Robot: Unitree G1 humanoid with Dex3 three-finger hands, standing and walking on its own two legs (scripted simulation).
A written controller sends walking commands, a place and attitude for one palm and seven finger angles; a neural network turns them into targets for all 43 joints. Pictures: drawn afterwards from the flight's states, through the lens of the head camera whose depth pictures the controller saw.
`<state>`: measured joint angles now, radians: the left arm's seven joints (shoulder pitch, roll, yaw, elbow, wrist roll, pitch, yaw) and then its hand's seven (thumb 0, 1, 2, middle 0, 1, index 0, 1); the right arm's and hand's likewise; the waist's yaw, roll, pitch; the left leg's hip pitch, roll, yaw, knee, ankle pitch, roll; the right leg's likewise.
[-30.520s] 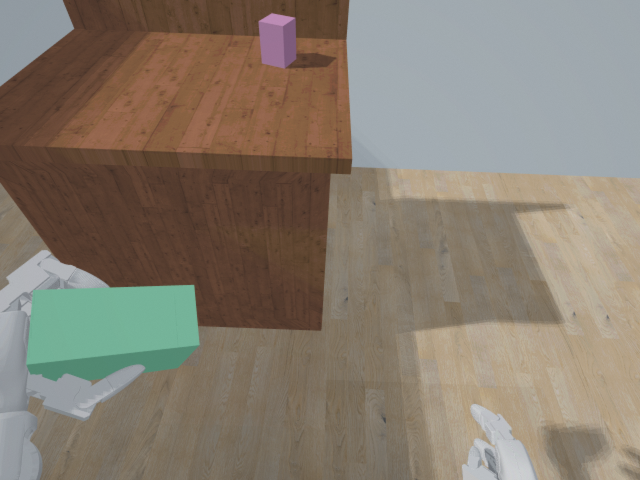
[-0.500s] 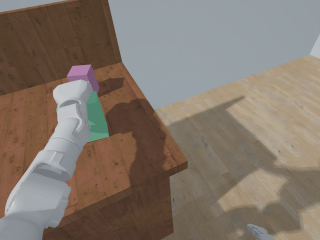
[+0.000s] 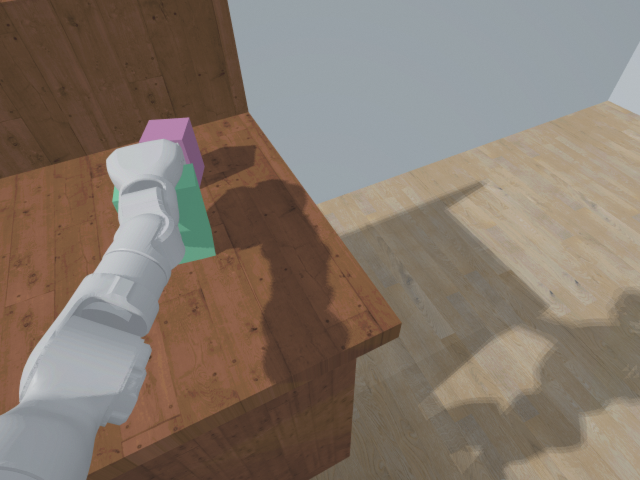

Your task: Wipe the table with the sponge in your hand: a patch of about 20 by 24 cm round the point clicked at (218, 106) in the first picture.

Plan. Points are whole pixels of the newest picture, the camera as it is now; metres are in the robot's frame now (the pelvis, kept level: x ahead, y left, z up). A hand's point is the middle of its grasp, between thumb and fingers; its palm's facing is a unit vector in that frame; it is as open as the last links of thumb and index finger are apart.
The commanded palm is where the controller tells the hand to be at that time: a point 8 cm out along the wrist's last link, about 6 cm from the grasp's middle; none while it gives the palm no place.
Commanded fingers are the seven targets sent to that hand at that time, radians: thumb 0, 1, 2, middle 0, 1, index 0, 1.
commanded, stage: wipe back along the third lane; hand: left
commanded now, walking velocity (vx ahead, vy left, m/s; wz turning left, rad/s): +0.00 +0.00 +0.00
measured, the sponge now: (173, 230) +0.44 +0.23 +0.08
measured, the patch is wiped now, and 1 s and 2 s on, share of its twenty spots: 1.00 1.00 1.00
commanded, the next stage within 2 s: slide back across to the middle lane in 1.50 s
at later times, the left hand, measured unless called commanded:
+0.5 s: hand (176, 212) +0.42 +0.20 +0.14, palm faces +0.05 -0.03 -1.00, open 10.2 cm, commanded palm +0.37 +0.18 +0.17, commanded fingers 0.00 0.10 1.30 -1.20 -1.60 -1.20 -1.60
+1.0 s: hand (200, 245) +0.36 +0.15 +0.14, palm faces +0.11 -0.06 -0.99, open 10.2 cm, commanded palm +0.31 +0.15 +0.17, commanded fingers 0.00 0.10 1.30 -1.20 -1.60 -1.20 -1.60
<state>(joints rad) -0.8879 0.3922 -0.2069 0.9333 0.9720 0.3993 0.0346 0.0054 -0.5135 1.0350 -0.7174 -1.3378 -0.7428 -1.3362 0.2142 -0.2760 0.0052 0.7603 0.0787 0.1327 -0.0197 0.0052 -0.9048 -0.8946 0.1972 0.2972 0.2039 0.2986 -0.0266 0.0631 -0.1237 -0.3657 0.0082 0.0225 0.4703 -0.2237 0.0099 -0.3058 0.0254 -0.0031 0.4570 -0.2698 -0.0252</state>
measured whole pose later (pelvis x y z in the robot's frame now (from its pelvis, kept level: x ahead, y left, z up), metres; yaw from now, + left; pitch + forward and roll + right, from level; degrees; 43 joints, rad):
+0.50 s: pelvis +0.01 +0.01 +0.00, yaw +2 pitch +5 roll +0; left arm -0.77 0.23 -0.38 0.67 0.95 0.63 0.05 0.01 -0.50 1.03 -0.70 -1.35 -0.73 -1.35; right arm 0.05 -0.24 0.04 0.70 0.09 0.19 0.03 0.01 -0.90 -0.89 0.20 0.30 0.20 0.30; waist 0.05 0.06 -0.14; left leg -0.32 -0.03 0.00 0.49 -0.25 0.02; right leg -0.25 -0.01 -0.03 0.48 -0.31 -0.01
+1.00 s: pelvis +0.01 -0.02 +0.00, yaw +1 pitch +0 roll +1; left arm -0.48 0.28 -0.42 0.25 0.96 0.72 0.00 0.00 -0.50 1.03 -0.69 -1.36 -0.72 -1.36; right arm 0.00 -0.27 0.05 0.66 0.11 0.22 0.04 0.01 -0.91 -0.90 0.20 0.30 0.20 0.30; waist 0.07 0.10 -0.12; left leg -0.23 0.01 0.00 0.48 -0.25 -0.02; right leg -0.18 0.03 -0.03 0.51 -0.33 -0.05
